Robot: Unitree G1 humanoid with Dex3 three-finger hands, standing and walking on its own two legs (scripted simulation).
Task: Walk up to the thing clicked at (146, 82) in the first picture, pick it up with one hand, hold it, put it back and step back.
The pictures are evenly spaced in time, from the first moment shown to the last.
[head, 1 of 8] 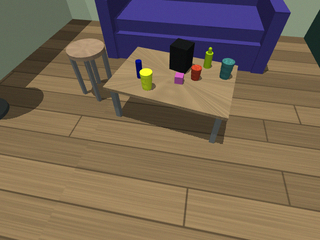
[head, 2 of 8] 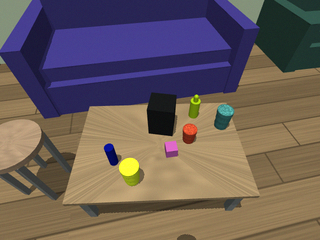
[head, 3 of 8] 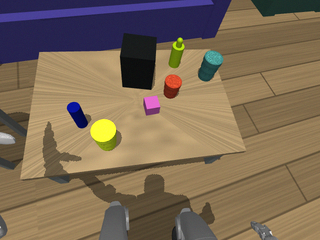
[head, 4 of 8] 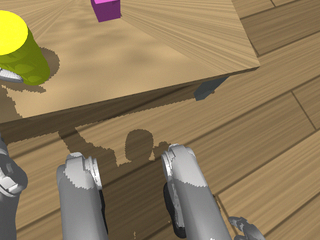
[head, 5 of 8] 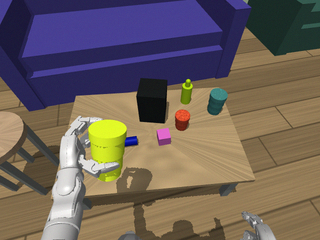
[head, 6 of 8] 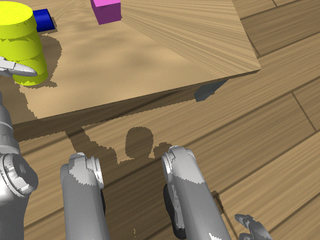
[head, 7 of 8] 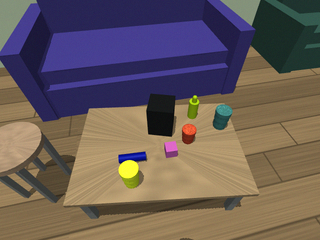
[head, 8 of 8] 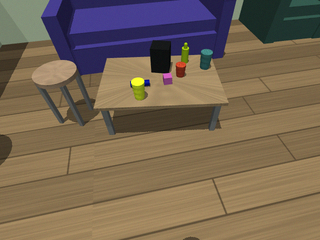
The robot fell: no
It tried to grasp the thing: yes
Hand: left
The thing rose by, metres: 0.37
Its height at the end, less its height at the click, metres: +0.00
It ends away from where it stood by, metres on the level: 0.01
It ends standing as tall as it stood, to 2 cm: yes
